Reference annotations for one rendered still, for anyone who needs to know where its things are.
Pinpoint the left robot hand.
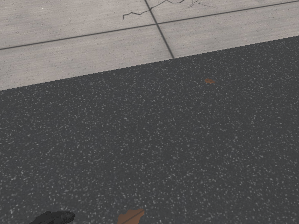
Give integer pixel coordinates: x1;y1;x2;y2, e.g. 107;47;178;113
29;211;75;224

